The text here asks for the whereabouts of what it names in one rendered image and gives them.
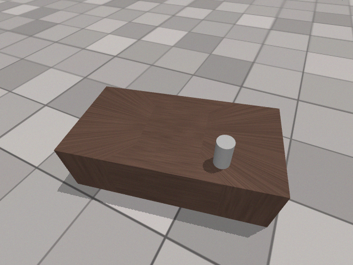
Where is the can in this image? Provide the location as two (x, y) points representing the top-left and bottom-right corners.
(213, 135), (236, 169)

